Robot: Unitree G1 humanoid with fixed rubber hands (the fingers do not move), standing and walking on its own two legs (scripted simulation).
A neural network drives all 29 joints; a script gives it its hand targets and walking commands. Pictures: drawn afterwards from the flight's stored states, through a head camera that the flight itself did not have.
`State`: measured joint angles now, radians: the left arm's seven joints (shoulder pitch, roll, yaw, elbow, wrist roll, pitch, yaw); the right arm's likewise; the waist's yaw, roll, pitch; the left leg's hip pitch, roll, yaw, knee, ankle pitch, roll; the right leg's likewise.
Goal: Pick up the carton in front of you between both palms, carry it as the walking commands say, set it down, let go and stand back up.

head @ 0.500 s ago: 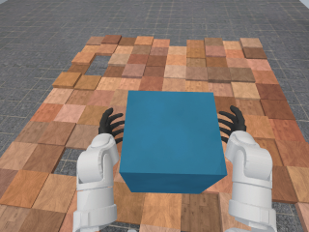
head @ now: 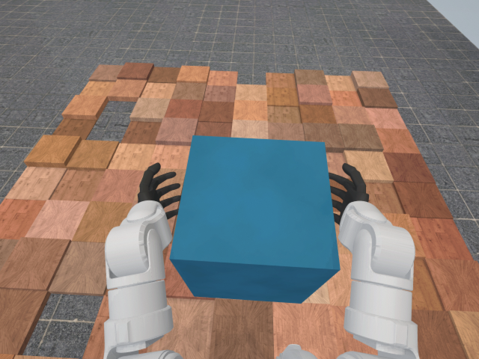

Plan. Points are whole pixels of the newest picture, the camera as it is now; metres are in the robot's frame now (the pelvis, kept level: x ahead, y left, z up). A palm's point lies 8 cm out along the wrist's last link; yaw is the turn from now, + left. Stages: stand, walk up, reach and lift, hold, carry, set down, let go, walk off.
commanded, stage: carry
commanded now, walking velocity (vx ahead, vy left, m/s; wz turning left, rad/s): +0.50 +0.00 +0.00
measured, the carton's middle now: (252, 227) +0.35 -0.02 +0.03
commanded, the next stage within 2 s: none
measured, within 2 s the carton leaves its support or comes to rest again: neither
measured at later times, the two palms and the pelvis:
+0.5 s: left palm (180, 92) +0.65 +0.13 +0.11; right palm (316, 86) +0.67 -0.18 +0.11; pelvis +0.34 -0.03 +0.00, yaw +1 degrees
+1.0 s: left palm (195, 12) +1.02 +0.11 +0.15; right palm (300, 13) +1.02 -0.20 +0.14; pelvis +0.68 -0.05 -0.02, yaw +1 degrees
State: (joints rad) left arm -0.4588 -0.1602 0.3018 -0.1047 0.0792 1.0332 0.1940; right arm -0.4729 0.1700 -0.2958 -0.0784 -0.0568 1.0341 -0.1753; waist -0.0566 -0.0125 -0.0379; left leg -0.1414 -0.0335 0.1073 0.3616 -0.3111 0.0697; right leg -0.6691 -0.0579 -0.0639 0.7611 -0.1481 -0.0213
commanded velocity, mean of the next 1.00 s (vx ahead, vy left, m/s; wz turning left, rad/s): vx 0.50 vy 0.00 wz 0.00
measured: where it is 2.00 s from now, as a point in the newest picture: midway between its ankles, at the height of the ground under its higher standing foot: (245, 159)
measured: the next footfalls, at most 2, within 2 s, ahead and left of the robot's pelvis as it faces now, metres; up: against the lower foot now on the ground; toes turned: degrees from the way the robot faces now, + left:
right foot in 0.12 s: +0.28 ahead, -0.12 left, +0.01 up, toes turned -5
left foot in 0.56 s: +0.56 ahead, +0.07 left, +0.01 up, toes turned +8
